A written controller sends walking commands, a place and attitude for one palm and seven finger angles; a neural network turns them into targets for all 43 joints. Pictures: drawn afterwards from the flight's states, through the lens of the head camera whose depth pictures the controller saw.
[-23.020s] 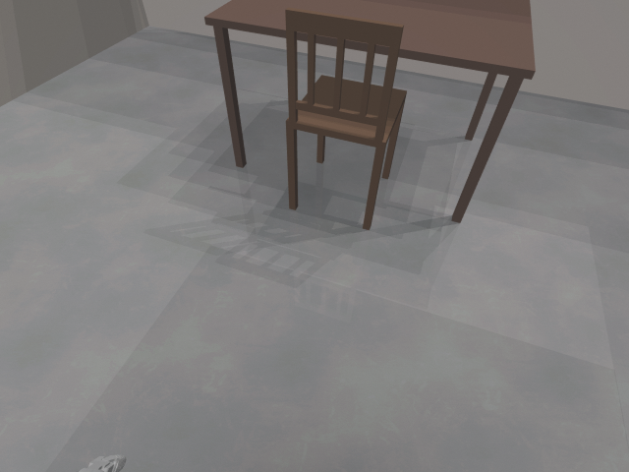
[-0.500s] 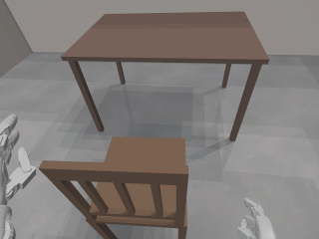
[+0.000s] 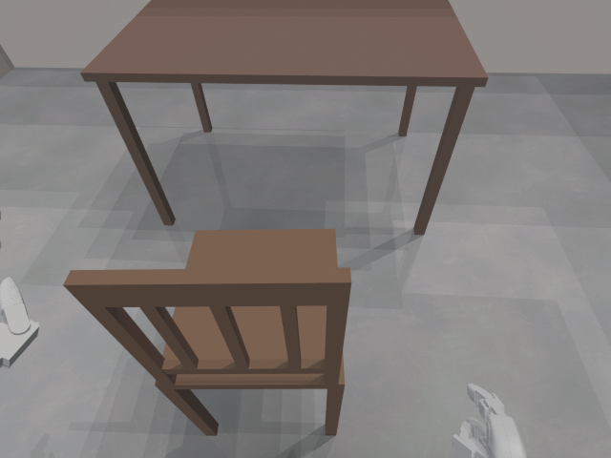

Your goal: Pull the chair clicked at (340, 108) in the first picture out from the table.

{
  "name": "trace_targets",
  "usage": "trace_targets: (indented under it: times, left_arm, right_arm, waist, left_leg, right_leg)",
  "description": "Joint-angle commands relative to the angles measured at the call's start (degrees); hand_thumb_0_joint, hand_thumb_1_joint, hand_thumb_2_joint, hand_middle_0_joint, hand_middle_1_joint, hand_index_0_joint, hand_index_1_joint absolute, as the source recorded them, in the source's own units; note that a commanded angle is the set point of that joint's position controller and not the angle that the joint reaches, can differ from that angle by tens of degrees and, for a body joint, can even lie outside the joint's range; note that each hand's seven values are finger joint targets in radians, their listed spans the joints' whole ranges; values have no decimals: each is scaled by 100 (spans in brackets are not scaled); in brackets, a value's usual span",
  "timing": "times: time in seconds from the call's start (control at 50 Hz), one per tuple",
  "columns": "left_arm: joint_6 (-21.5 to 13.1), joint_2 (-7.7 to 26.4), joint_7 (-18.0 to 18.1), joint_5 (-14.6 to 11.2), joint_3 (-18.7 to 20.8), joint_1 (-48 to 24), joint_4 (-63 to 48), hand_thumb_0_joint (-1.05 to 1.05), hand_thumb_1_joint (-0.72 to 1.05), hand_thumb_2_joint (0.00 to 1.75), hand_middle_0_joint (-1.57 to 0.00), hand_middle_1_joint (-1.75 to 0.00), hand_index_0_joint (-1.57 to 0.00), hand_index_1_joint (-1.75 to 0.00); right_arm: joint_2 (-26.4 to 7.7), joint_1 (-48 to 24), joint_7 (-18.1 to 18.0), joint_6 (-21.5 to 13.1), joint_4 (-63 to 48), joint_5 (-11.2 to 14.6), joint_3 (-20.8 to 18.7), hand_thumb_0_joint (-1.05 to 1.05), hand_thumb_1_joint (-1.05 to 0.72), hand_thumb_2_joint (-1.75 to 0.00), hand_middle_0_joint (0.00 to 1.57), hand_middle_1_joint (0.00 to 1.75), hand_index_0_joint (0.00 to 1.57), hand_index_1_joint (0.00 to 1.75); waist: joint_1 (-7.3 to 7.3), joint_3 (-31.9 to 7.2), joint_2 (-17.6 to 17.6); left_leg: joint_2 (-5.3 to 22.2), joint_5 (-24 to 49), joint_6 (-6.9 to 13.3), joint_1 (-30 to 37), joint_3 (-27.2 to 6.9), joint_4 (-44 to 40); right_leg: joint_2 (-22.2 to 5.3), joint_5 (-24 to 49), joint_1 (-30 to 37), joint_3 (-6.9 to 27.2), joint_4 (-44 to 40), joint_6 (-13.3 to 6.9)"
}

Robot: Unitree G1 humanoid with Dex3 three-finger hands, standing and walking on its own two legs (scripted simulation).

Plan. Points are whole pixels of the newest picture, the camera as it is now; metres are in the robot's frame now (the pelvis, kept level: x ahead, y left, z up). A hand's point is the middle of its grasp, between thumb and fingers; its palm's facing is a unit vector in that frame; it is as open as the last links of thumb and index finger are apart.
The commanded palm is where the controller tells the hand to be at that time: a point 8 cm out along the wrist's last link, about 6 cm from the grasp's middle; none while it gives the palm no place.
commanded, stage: step back with the hand held close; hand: left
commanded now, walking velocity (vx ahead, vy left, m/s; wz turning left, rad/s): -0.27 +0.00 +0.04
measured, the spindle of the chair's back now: (232, 336) +0.31 +0.15 -0.10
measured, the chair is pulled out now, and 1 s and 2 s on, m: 0.61 0.61 0.61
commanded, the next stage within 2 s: stop stepping back and stand still in 1.74 s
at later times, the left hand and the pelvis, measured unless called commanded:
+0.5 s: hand out of the picture +0.14 +0.28 +0.17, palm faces +0.52 -0.69 -0.50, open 7.4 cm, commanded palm +0.08 +0.31 +0.18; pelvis -0.05 +0.00 -0.01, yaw +2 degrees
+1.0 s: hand out of the picture +0.14 +0.28 +0.17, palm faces +0.56 -0.68 -0.48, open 7.4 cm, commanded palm +0.08 +0.31 +0.18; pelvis -0.04 +0.00 -0.02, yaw +5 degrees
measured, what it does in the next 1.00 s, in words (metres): stands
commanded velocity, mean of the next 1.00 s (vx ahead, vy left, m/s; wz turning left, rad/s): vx -0.37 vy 0.00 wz -0.01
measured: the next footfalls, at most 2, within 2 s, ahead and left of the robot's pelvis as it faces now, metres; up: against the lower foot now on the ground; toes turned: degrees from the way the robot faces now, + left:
right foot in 1.24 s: +0.03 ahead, -0.13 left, +0.00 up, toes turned +2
right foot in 1.84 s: -0.14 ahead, -0.17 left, +0.00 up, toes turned -1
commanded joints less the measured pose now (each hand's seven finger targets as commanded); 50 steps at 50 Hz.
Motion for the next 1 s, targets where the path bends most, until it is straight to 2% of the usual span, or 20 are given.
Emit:
trace_targets:
  times: [0.0, 0.04, 0.06, 0.12, 0.16, 0.24, 0.28, 0.34, 0.36, 0.44, 0.46, 0.54, 0.64, 0.68, 0.74, 0.8, 0.86, 0.94, 0.96, 0.98]
  left_arm:
    - [-288, 986, 162, 69, 622, -310, -973, 0, 90, 90, -20, -30, -20, -30]
    - [-301, 1057, 186, 100, 665, -446, -943, 0, 90, 90, -20, -30, -20, -30]
    - [-322, 1217, 213, 122, 757, -487, -1006, 0, 90, 90, -20, -30, -20, -30]
    - [-376, 1096, 216, 148, 686, -502, -1103, 0, 90, 90, -20, -30, -20, -30]
    - [-417, 1293, 250, 158, 870, -469, -1182, 0, 90, 90, -20, -30, -20, -30]
    - [-479, 1139, 222, 139, 847, -277, -1214, 0, 90, 90, -20, -30, -20, -30]
    - [-497, 1112, 241, 165, 886, -216, -1174, 0, 90, 90, -20, -30, -20, -30]
    - [-544, 1098, 219, 187, 876, -262, -1232, 0, 90, 90, -20, -30, -20, -30]
    - [-555, 1197, 234, 199, 956, -238, -1199, 0, 90, 90, -20, -30, -20, -30]
    - [-641, 1111, 207, 257, 929, -473, -1246, 0, 90, 90, -20, -30, -20, -30]
    - [-633, 1268, 236, 254, 1051, -429, -1176, 0, 90, 90, -20, -30, -20, -30]
    - [-711, 1191, 222, 200, 939, -448, -1401, 0, 90, 90, -20, -30, -20, -30]
    - [-779, 1201, 236, 186, 1026, -332, -1465, 0, 90, 90, -20, -30, -20, -30]
    - [-791, 1154, 244, 187, 1062, -209, -1474, 0, 90, 90, -20, -30, -20, -30]
    - [-875, 1187, 217, 218, 1188, -209, -1526, 0, 90, 90, -20, -30, -20, -30]
    - [-911, 1156, 188, 251, 1259, -192, -1473, 0, 90, 90, -20, -30, -20, -30]
    - [-958, 1254, 163, 235, 1285, -348, -1473, 0, 90, 90, -20, -30, -20, -30]
    - [-963, 1237, 178, 183, 1120, -461, -1499, 0, 90, 90, -20, -30, -20, -30]
    - [-945, 1365, 211, 173, 1191, -421, -1521, 0, 90, 90, -20, -30, -20, -30]
    - [-945, 1223, 203, 168, 1091, -341, -1510, 0, 90, 90, -20, -30, -20, -30]
  right_arm:
    - [-663, -484, -28, -364, -916, -54, -209, 0, -90, -90, 20, 30, 20, 30]
    - [-672, -463, -16, -386, -928, -85, -183, 0, -90, -90, 20, 30, 20, 30]
    - [-735, -450, -37, -394, -893, -70, -210, 0, -90, -90, 20, 30, 20, 30]
    - [-726, -436, -21, -450, -1013, -87, -147, 0, -90, -90, 20, 30, 20, 30]
    - [-764, -435, -38, -484, -979, -80, -175, 0, -90, -90, 20, 30, 20, 30]
    - [-747, -385, 19, -560, -1022, -86, -186, 0, -90, -90, 20, 30, 20, 30]
    - [-744, -401, 3, -588, -999, -79, -206, 0, -90, -90, 20, 30, 20, 30]
    - [-772, -368, 42, -633, -1006, -82, -242, 0, -90, -90, 20, 30, 20, 30]
    - [-791, -408, 27, -648, -945, -69, -266, 0, -90, -90, 20, 30, 20, 30]
    - [-783, -315, 56, -719, -983, -103, -266, 0, -90, -90, 20, 30, 20, 30]
    - [-782, -339, 37, -715, -894, -92, -305, 0, -90, -90, 20, 30, 20, 30]
    - [-733, -285, 111, -714, -838, -169, -239, 0, -90, -90, 20, 30, 20, 30]
    - [-735, -311, 104, -686, -768, -190, -262, 0, -90, -90, 20, 30, 20, 30]
    - [-722, -350, 86, -706, -786, -168, -259, 0, -90, -90, 20, 30, 20, 30]
    - [-741, -362, 78, -812, -841, -132, -304, 0, -90, -90, 20, 30, 20, 30]
    - [-754, -380, 75, -902, -876, -101, -325, 0, -90, -90, 20, 30, 20, 30]
    - [-750, -281, 74, -968, -764, -115, -368, 0, -90, -90, 20, 30, 20, 30]
    - [-635, -201, 156, -964, -585, -251, -323, 0, -90, -90, 20, 30, 20, 30]
    - [-666, -223, 158, -917, -498, -261, -351, 0, -90, -90, 20, 30, 20, 30]
    - [-587, -224, 178, -873, -481, -281, -302, 0, -90, -90, 20, 30, 20, 30]
  waist:
    - [-54, -536, -250]
    - [-58, -399, -359]
    - [-66, -355, -157]
    - [-55, -349, -15]
    - [-57, -407, 187]
    - [-44, -618, 151]
    - [-47, -529, 444]
    - [-40, -550, 209]
    - [-47, -547, 376]
    - [-57, -401, 156]
    - [-63, -378, 72]
    - [-94, -574, -349]
    - [-116, -811, -145]
    - [-106, -834, 313]
    - [-94, -870, 407]
    - [-98, -689, 678]
    - [-132, -634, 240]
    - [-149, -778, -746]
    - [-155, -849, -736]
    - [-173, -1001, -810]
  left_leg:
    - [380, -739, 239, -873, -277, -561]
    - [320, -1156, 256, -959, -285, -498]
    - [347, -1323, 283, -1005, -319, -550]
    - [421, -1620, 327, -1355, -452, -751]
    - [472, -1540, 353, -1461, -541, -853]
    - [505, -1458, 335, -1622, -526, -868]
    - [625, -1712, 412, -2106, -614, -1036]
    - [604, -1631, 400, -2292, -614, -837]
    - [622, -1713, 427, -2311, -609, -852]
    - [613, -2379, 474, -2901, -627, -668]
    - [549, -2273, 446, -2639, -569, -474]
    - [304, -1921, 294, -1735, -393, 32]
    - [463, -1754, 337, -1725, -519, -316]
    - [659, -1856, 417, -2101, -622, -592]
    - [864, -1890, 495, -2649, -705, -723]
    - [1015, -2617, 602, -3387, -699, -815]
    - [798, -2313, 476, -2993, -478, -289]
    - [175, -1670, 165, -1408, -126, 832]
    - [170, -1400, 146, -1109, -110, 942]
    - [165, -1129, 146, -907, -134, 817]
  right_leg:
    - [-441, -544, 630, 682, -681, -214]
    - [-475, -1390, 335, 785, -953, -222]
    - [-473, -1629, 322, 820, -1023, -248]
    - [-331, -1954, 437, 659, -867, -173]
    - [-290, -1611, 658, 581, -736, -166]
    - [-240, -1222, 928, 519, -498, -132]
    - [-173, -1051, 1238, 441, -185, -109]
    - [-184, -687, 1265, 483, -37, -129]
    - [-207, -609, 1299, 523, -6, -140]
    - [-188, -1218, 1237, 711, 164, -162]
    - [-271, -1223, 977, 845, -49, -221]
    - [-537, -1834, 42, 1066, -717, -359]
    - [-388, -1447, 312, 803, -453, -252]
    - [-247, -1116, 709, 627, 20, -196]
    - [-83, -406, 1197, 505, 646, -146]
    - [27, -524, 1530, 508, 1118, -123]
    - [-166, -219, 1063, 829, 829, -253]
    - [-868, -1076, -395, 1558, -801, -587]
    - [-1012, -852, -457, 1632, -936, -698]
    - [-998, -627, -352, 1413, -894, -667]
